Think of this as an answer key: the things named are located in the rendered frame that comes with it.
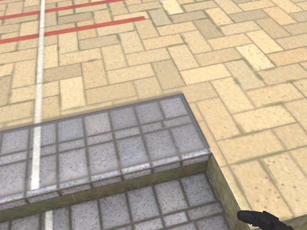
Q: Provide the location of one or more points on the robot right hand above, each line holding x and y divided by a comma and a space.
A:
263, 220

